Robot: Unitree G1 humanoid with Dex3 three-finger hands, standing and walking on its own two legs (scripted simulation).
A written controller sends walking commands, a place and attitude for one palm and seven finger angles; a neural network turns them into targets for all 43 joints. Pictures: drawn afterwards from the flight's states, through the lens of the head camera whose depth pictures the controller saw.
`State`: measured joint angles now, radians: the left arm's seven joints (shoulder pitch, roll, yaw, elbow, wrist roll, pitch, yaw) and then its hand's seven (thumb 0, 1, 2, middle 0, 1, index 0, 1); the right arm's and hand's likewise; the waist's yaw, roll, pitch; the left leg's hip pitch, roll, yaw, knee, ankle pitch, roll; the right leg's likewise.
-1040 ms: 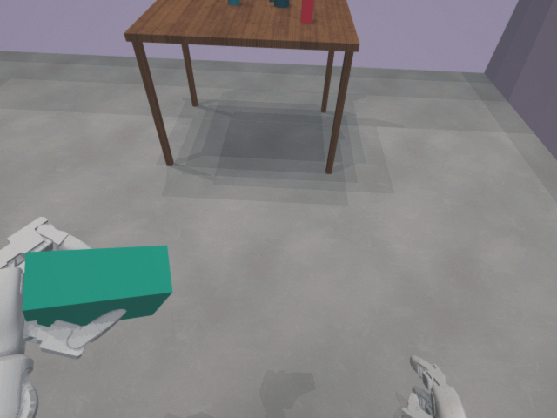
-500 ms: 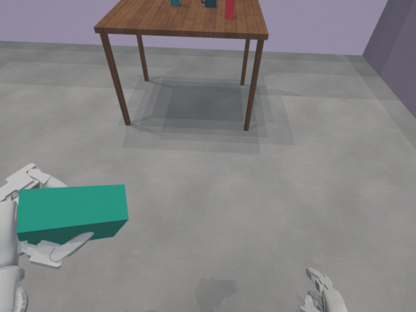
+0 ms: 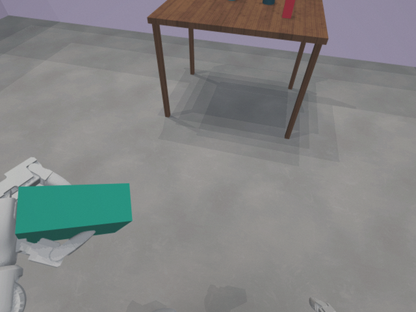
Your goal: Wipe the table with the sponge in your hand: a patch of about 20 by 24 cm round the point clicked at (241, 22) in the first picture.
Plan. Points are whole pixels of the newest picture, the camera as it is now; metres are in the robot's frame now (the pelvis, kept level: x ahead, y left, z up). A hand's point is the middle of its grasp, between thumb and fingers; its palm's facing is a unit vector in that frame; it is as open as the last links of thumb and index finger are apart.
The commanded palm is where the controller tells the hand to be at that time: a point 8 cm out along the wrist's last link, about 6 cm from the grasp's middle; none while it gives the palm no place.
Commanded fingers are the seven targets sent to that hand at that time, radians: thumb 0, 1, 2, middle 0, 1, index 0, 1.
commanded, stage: walk to a spot facing it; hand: left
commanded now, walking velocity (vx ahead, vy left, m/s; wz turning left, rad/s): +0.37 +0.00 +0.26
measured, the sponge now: (92, 212) +0.23 +0.18 +0.15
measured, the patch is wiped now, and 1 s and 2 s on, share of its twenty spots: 0.00 0.00 0.00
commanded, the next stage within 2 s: none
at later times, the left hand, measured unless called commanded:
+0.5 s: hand (83, 155) +0.31 +0.22 +0.18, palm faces +0.52 -0.73 -0.44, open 9.4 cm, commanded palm +0.25 +0.26 +0.19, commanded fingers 0.00 0.10 1.30 -1.20 -1.60 -1.20 -1.60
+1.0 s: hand (94, 97) +0.46 +0.25 +0.19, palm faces +0.53 -0.75 -0.40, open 9.4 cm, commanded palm +0.39 +0.28 +0.19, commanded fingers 0.00 0.10 1.30 -1.20 -1.60 -1.20 -1.60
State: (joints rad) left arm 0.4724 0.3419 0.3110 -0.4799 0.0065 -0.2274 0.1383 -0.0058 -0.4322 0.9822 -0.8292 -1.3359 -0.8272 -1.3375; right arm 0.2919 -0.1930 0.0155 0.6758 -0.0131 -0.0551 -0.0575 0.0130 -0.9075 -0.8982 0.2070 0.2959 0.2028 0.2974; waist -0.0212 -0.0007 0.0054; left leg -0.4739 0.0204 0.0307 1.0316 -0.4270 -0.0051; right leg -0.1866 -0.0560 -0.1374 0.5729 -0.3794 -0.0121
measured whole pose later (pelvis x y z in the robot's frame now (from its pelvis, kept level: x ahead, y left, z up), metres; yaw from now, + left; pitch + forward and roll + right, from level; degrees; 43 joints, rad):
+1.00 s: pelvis +0.27 -0.02 +0.00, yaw +9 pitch +0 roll +0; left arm 0.44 0.38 0.38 -0.54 -0.02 -0.21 0.16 -0.01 -0.43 0.99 -0.83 -1.34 -0.83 -1.34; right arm 0.19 -0.13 0.01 0.60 0.00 -0.08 -0.05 0.01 -0.91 -0.90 0.20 0.30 0.20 0.30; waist -0.02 -0.02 0.04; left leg -0.29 0.09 0.16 0.57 -0.27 0.01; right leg -0.49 -0.10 -0.10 1.09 -0.44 0.03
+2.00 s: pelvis +0.58 -0.05 +0.00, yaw +21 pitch -2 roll +1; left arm 0.41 0.33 0.34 -0.44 -0.02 -0.20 0.13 -0.01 -0.43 1.00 -0.83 -1.35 -0.83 -1.35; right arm 0.19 -0.21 0.01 0.69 0.00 -0.03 -0.06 0.01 -0.91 -0.90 0.21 0.30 0.21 0.30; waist 0.02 0.06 0.06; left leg -0.48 0.07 0.04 1.23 -0.42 -0.02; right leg -0.29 -0.11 -0.23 0.63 -0.31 -0.02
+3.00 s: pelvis +0.82 +0.05 -0.01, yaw +40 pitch +0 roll +1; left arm 0.54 0.42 0.42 -0.69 -0.04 -0.21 0.19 -0.01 -0.44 1.00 -0.83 -1.35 -0.83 -1.35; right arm 0.19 -0.29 -0.08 0.52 0.00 -0.03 -0.08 0.01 -0.91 -0.90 0.20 0.30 0.20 0.30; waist -0.01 -0.05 0.11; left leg -0.39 0.05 0.19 0.58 -0.14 0.00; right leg -0.27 -0.22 -0.27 0.80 -0.43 0.04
